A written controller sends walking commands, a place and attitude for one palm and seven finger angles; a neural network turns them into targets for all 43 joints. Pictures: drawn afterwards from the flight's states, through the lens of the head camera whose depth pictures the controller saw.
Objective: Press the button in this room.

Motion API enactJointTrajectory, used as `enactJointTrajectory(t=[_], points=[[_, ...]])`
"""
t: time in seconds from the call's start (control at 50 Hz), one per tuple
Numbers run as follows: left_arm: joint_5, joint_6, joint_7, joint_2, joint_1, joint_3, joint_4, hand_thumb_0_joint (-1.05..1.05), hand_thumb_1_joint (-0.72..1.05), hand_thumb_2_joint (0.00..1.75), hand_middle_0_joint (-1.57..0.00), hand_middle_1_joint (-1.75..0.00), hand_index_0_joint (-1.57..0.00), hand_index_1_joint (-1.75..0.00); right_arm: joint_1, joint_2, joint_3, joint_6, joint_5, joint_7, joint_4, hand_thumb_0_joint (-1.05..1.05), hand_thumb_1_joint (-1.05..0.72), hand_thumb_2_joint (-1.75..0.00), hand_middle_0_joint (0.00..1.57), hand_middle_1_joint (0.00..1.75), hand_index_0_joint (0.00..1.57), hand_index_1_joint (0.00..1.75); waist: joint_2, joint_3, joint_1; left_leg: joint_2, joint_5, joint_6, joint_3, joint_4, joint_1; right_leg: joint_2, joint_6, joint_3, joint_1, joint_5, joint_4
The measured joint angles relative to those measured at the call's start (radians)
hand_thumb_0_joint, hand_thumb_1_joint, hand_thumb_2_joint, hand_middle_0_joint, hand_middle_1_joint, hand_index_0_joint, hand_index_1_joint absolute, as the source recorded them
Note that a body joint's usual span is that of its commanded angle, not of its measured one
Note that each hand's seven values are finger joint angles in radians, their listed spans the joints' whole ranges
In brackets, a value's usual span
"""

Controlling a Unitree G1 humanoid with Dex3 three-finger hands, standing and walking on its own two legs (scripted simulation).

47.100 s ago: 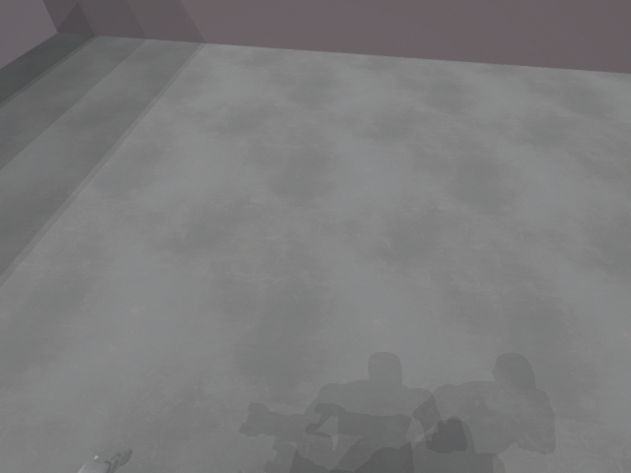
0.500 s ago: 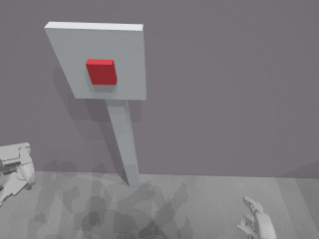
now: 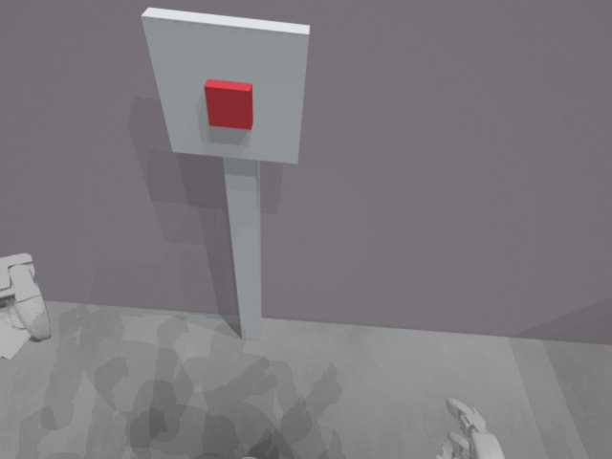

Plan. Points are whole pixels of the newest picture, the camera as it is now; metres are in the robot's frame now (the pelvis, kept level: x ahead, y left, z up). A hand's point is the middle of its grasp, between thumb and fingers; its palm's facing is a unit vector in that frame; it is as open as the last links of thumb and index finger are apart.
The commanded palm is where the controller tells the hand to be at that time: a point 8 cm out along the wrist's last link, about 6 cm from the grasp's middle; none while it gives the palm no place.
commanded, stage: step back with the hand held close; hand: left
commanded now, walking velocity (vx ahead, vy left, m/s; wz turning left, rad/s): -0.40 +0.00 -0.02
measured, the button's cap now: (230, 103) +0.56 +0.16 +0.17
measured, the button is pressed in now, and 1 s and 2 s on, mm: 0 0 0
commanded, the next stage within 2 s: stop stepping back and stand still in 0.16 s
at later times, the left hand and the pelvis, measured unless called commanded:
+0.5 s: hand out of the picture +0.11 +0.27 +0.16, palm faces +0.41 -0.86 -0.29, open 3.1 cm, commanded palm +0.07 +0.30 +0.18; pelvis -0.07 +0.03 -0.02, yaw -2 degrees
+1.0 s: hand out of the picture +0.07 +0.35 +0.16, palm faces +0.36 -0.90 -0.23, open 3.1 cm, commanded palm +0.00 +0.38 +0.18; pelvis -0.16 +0.12 -0.02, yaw -6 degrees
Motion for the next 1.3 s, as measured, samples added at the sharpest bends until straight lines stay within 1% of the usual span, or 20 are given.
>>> enactJointTrajectory(t=[0.14, 0.24, 0.32, 0.42, 0.5, 0.54, 0.62, 0.7, 0.76, 0.8, 0.84, 0.88, 0.92, 0.98, 1.06, 1.12, 1.22, 1.26, 1.28, 1.3], points=[[-0.027, -0.003, -0.029, -0.005, -0.020, -0.040, -0.016, 0.02, 0.90, 0.90, -1.31, -1.50, -1.31, -1.50, -0.096, -0.002, 0.022, -0.028, -0.014, 0.022, 0.012, 0.01, -0.90, -0.90, 0.20, 0.30, 0.20, 0.30, -0.023, 0.023, 0.035, 0.022, 0.120, -0.018, 0.059, -0.099, -0.077, -0.029, -0.021, -0.008, 0.205, 0.092, -0.439], [-0.046, -0.014, -0.062, 0.046, -0.016, -0.058, -0.040, 0.02, 0.89, 0.90, -1.31, -1.49, -1.31, -1.50, -0.145, -0.019, 0.016, 0.005, 0.006, 0.010, 0.013, 0.01, -0.90, -0.90, 0.20, 0.30, 0.20, 0.30, 0.015, 0.081, 0.011, 0.064, 0.158, -0.029, 0.040, -0.090, -0.073, 0.016, -0.017, -0.016, 0.182, 0.083, -0.373], [-0.061, -0.027, -0.066, 0.080, 0.057, -0.021, -0.055, 0.02, 0.89, 0.90, -1.31, -1.49, -1.31, -1.50, -0.089, -0.033, 0.007, 0.024, 0.020, -0.005, 0.001, 0.01, -0.90, -0.90, 0.20, 0.30, 0.20, 0.30, -0.001, 0.034, -0.012, 0.050, 0.111, -0.040, 0.021, -0.022, -0.063, 0.010, -0.016, -0.022, 0.201, 0.049, -0.314], [-0.054, -0.005, -0.042, 0.027, 0.067, -0.037, -0.011, 0.01, 0.89, 0.90, -1.31, -1.49, -1.31, -1.50, -0.004, -0.080, -0.023, 0.035, 0.016, -0.031, 0.017, 0.01, -0.90, -0.90, 0.20, 0.30, 0.20, 0.30, 0.009, -0.046, -0.002, 0.000, -0.105, -0.079, -0.034, 0.161, -0.069, -0.012, -0.005, -0.023, 0.238, 0.007, -0.271], [-0.035, 0.031, -0.024, -0.026, -0.056, -0.057, 0.072, 0.01, 0.89, 0.90, -1.32, -1.49, -1.31, -1.50, 0.024, -0.094, -0.025, 0.029, 0.017, -0.053, 0.057, 0.01, -0.90, -0.90, 0.20, 0.30, 0.20, 0.30, -0.005, -0.056, 0.007, -0.015, -0.032, -0.030, -0.029, 0.189, -0.056, -0.032, 0.018, -0.031, 0.238, -0.024, -0.217], [-0.027, 0.055, -0.019, -0.048, -0.132, -0.055, 0.111, 0.01, 0.89, 0.90, -1.32, -1.50, -1.31, -1.50, 0.001, -0.074, -0.017, 0.014, 0.012, -0.053, 0.069, 0.01, -0.90, -0.90, 0.20, 0.30, 0.20, 0.30, -0.027, -0.024, 0.011, -0.025, -0.002, 0.015, -0.010, 0.159, -0.048, -0.028, -0.003, 0.003, 0.194, -0.078, -0.140], [-0.020, 0.093, -0.022, -0.043, -0.182, -0.063, 0.076, 0.02, 0.90, 0.90, -1.31, -1.50, -1.31, -1.50, -0.040, -0.001, 0.014, -0.027, -0.001, -0.011, 0.041, 0.01, -0.90, -0.90, 0.20, 0.30, 0.20, 0.30, -0.047, 0.050, -0.005, -0.027, 0.071, -0.067, 0.000, -0.052, 0.020, 0.032, -0.030, 0.018, 0.087, -0.108, 0.027], [-0.031, 0.078, -0.044, 0.018, -0.003, -0.063, -0.091, 0.02, 0.90, 0.90, -1.31, -1.50, -1.31, -1.50, -0.022, 0.046, 0.041, -0.041, -0.012, 0.037, -0.024, 0.01, -0.90, -0.90, 0.20, 0.30, 0.20, 0.30, -0.026, 0.031, -0.016, -0.012, 0.070, -0.091, 0.024, -0.242, 0.070, 0.062, -0.048, -0.083, 0.116, -0.098, -0.134], [-0.046, 0.077, -0.045, 0.082, 0.121, -0.017, -0.184, 0.02, 0.90, 0.90, -1.31, -1.49, -1.31, -1.50, -0.034, 0.050, 0.050, -0.016, -0.006, 0.039, -0.057, 0.01, -0.89, -0.90, 0.20, 0.30, 0.20, 0.30, -0.055, 0.002, 0.017, -0.044, -0.098, -0.122, 0.064, -0.039, -0.046, 0.015, -0.118, -0.089, 0.159, -0.022, -0.356], [-0.055, 0.095, -0.057, 0.087, 0.103, -0.019, -0.183, 0.01, 0.89, 0.90, -1.31, -1.49, -1.31, -1.50, -0.066, 0.032, 0.041, 0.015, -0.007, 0.029, -0.021, 0.01, -0.89, -0.90, 0.21, 0.30, 0.20, 0.30, -0.039, 0.003, 0.041, -0.042, -0.165, -0.122, 0.019, 0.305, -0.141, -0.005, -0.117, -0.097, 0.116, 0.170, -0.301], [-0.055, 0.104, -0.065, 0.093, 0.024, -0.026, -0.120, 0.01, 0.89, 0.90, -1.31, -1.49, -1.31, -1.50, -0.061, 0.028, 0.037, 0.045, -0.008, 0.021, 0.040, 0.01, -0.89, -0.90, 0.21, 0.30, 0.20, 0.30, -0.045, -0.033, 0.035, -0.020, -0.191, -0.110, -0.007, 0.465, -0.148, -0.023, -0.079, -0.117, 0.104, 0.143, -0.259], [-0.048, 0.116, -0.052, 0.068, -0.060, -0.029, -0.029, 0.01, 0.89, 0.90, -1.32, -1.49, -1.31, -1.50, -0.033, 0.025, 0.040, 0.060, -0.003, 0.010, 0.074, 0.01, -0.89, -0.90, 0.21, 0.30, 0.20, 0.30, -0.068, -0.079, 0.030, 0.024, -0.234, -0.086, -0.009, 0.418, -0.071, -0.050, -0.059, -0.145, 0.096, 0.092, -0.239], [-0.045, 0.139, -0.032, 0.009, -0.121, -0.027, 0.029, 0.01, 0.89, 0.90, -1.32, -1.49, -1.31, -1.50, -0.010, -0.006, 0.042, 0.049, 0.002, -0.005, 0.063, 0.01, -0.89, -0.90, 0.21, 0.30, 0.20, 0.30, -0.059, -0.094, 0.019, 0.060, -0.262, -0.071, -0.034, 0.217, 0.048, -0.068, -0.060, -0.166, 0.056, 0.030, -0.165], [-0.032, 0.140, -0.017, -0.061, -0.180, -0.032, 0.083, 0.01, 0.89, 0.90, -1.31, -1.50, -1.31, -1.50, -0.037, -0.010, 0.025, 0.011, -0.008, -0.007, 0.061, 0.01, -0.90, -0.90, 0.20, 0.30, 0.20, 0.30, -0.070, -0.011, -0.001, 0.033, -0.171, -0.047, -0.016, 0.215, 0.047, -0.057, -0.048, -0.067, -0.047, -0.074, 0.071], [-0.026, 0.134, -0.041, -0.026, -0.072, -0.062, -0.031, 0.02, 0.90, 0.90, -1.31, -1.50, -1.31, -1.50, -0.010, 0.032, 0.040, -0.021, -0.009, 0.035, 0.041, 0.01, -0.90, -0.90, 0.20, 0.30, 0.20, 0.30, -0.101, 0.036, -0.032, 0.032, -0.059, -0.041, -0.009, 0.061, 0.110, -0.031, -0.026, -0.028, -0.136, 0.018, 0.222], [-0.018, 0.102, -0.047, 0.020, 0.050, -0.076, -0.135, 0.02, 0.90, 0.90, -1.31, -1.50, -1.31, -1.50, 0.032, 0.047, 0.048, -0.018, -0.012, 0.049, 0.034, 0.01, -0.90, -0.90, 0.20, 0.30, 0.20, 0.30, -0.091, 0.014, -0.027, 0.056, 0.002, -0.054, -0.010, -0.063, 0.147, -0.029, -0.023, -0.072, -0.115, 0.063, 0.148], [-0.009, 0.084, -0.028, 0.062, 0.082, -0.049, -0.062, 0.02, 0.89, 0.90, -1.31, -1.49, -1.31, -1.50, 0.059, 0.036, 0.027, 0.026, -0.017, 0.020, 0.037, 0.01, -0.89, -0.90, 0.20, 0.30, 0.20, 0.30, -0.014, -0.044, -0.005, 0.080, -0.041, -0.069, -0.009, -0.169, 0.142, -0.006, -0.051, -0.165, 0.078, -0.089, -0.141], [-0.015, 0.108, -0.017, 0.079, 0.049, -0.020, -0.017, 0.01, 0.89, 0.90, -1.31, -1.49, -1.31, -1.50, 0.045, 0.024, 0.021, 0.034, -0.007, 0.009, 0.022, 0.01, -0.89, -0.90, 0.20, 0.30, 0.20, 0.30, -0.030, -0.051, 0.001, 0.048, -0.140, -0.072, 0.019, -0.076, 0.067, -0.020, -0.090, -0.139, 0.177, -0.091, -0.325], [-0.021, 0.119, -0.013, 0.091, 0.037, 0.004, -0.016, 0.01, 0.89, 0.90, -1.31, -1.49, -1.31, -1.50, 0.030, 0.016, 0.020, 0.034, 0.000, 0.006, 0.009, 0.01, -0.89, -0.90, 0.20, 0.30, 0.20, 0.30, -0.065, -0.053, 0.016, 0.016, -0.183, -0.073, 0.035, 0.048, -0.001, -0.055, -0.126, -0.086, 0.196, -0.032, -0.405], [-0.025, 0.127, -0.018, 0.070, 0.012, 0.002, -0.008, 0.01, 0.89, 0.90, -1.31, -1.49, -1.31, -1.50, -0.001, -0.008, 0.015, 0.034, 0.003, 0.005, 0.017, 0.01, -0.89, -0.90, 0.20, 0.30, 0.20, 0.30, -0.052, -0.038, 0.033, 0.018, -0.204, -0.077, 0.019, 0.197, -0.060, -0.064, -0.120, -0.077, 0.163, 0.136, -0.403]])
